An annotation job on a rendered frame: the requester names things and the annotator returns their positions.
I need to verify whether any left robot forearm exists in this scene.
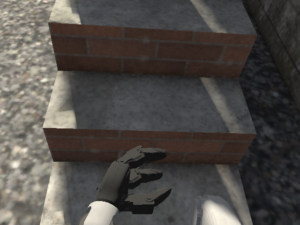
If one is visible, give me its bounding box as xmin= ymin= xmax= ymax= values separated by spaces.
xmin=77 ymin=201 xmax=120 ymax=225

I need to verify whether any robot right thigh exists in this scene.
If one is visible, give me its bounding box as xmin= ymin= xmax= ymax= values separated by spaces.
xmin=189 ymin=195 xmax=242 ymax=225

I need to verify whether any robot left hand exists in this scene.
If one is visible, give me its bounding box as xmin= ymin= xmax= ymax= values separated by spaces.
xmin=96 ymin=145 xmax=172 ymax=215

